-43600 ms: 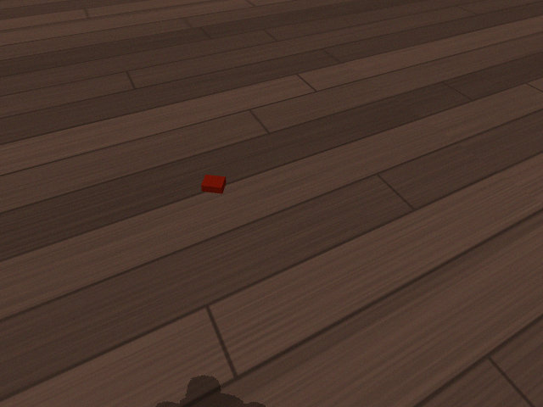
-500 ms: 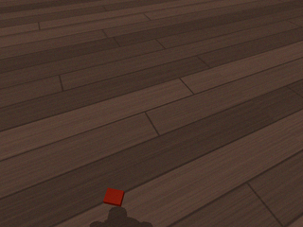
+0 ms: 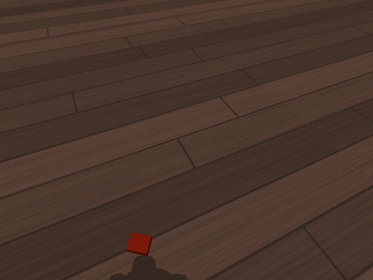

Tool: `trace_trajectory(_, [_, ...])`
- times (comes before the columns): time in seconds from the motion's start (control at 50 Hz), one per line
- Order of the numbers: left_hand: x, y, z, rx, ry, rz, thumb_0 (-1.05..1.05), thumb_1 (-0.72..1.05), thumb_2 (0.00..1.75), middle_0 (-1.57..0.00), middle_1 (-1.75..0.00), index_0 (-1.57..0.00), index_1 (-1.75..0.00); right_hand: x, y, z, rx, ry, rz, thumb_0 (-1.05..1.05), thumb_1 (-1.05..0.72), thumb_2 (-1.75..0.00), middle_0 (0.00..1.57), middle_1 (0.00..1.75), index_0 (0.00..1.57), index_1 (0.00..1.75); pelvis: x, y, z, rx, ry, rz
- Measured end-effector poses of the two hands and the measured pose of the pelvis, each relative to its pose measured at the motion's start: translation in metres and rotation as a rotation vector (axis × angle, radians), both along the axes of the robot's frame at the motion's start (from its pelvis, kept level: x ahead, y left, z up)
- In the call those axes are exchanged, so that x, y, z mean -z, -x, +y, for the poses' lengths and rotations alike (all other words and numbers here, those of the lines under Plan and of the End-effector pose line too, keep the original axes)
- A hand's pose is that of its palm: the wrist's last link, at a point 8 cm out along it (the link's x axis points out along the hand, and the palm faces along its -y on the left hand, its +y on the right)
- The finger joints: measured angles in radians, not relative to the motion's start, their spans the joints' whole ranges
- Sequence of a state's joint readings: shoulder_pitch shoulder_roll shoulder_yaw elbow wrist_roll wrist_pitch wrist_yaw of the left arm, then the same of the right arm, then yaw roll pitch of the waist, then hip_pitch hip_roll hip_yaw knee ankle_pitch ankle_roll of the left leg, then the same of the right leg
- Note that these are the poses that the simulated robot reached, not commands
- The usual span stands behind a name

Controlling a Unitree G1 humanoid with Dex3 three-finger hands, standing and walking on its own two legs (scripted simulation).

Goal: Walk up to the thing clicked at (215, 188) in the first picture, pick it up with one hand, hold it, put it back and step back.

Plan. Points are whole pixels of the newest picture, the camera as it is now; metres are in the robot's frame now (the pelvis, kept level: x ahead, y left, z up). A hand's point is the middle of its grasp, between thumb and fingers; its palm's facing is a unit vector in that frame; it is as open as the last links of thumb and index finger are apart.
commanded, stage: stand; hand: left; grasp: from above
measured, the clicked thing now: (139, 244) +0.43 +0.24 -0.76
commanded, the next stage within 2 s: step back in 0.46 s
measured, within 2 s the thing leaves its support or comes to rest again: neither
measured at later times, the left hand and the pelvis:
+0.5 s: hand out of the picture +0.07 +0.25 -0.16, palm faces +0.01 -0.94 -0.34, open 7.3 cm; pelvis +0.00 +0.00 +0.00, yaw +0 degrees
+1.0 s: hand out of the picture +0.07 +0.32 -0.18, palm faces -0.04 -0.94 -0.35, open 7.3 cm; pelvis -0.06 +0.06 -0.01, yaw -1 degrees
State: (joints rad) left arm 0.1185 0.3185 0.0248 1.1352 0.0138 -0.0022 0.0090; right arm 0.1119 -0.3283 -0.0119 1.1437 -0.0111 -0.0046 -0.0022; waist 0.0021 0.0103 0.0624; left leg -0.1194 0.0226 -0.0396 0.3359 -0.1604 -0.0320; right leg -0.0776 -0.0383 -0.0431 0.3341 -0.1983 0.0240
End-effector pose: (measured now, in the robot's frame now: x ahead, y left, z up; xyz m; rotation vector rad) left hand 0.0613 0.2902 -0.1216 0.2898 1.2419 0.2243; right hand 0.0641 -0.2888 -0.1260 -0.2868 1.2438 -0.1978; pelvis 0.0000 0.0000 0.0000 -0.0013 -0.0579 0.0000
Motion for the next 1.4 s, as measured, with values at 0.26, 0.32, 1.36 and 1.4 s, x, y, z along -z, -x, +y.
trace_trajectory(0.26, [-0.001, 0.003, -0.001, 0.007, -0.003, -0.004, 0.0, 0.91, 0.9, -0.2, -0.3, -0.21, -0.3, 0.0, 0.004, -0.003, 0.001, -0.002, 0.001, 0.01, -0.9, -0.9, 0.21, 0.3, 0.2, 0.29, 0.0, 0.002, -0.002, 0.0, -0.001, -0.001])
trace_trajectory(0.32, [-0.001, 0.003, 0.0, 0.009, -0.004, -0.002, 0.0, 0.91, 0.9, -0.2, -0.3, -0.21, -0.3, 0.0, 0.005, -0.003, 0.001, -0.003, 0.005, 0.01, -0.9, -0.9, 0.21, 0.3, 0.2, 0.29, 0.0, 0.002, -0.003, -0.001, -0.001, 0.002])
trace_trajectory(1.36, [-0.01, 0.076, 0.07, 0.08, -0.072, -0.105, 0.01, 0.91, 0.9, -0.2, -0.3, -0.21, -0.3, 0.004, 0.101, 0.042, 0.004, 0.034, -0.076, 0.01, -0.9, -0.9, 0.21, 0.3, 0.2, 0.3, 0.014, 0.127, 0.061, 0.052, -0.036, 0.027])
trace_trajectory(1.4, [-0.01, 0.08, 0.073, 0.089, -0.071, -0.122, 0.01, 0.91, 0.9, -0.2, -0.3, -0.21, -0.3, 0.003, 0.113, 0.04, -0.007, 0.056, -0.063, 0.01, -0.9, -0.9, 0.21, 0.3, 0.2, 0.3, 0.015, 0.138, 0.065, 0.045, -0.029, 0.039])
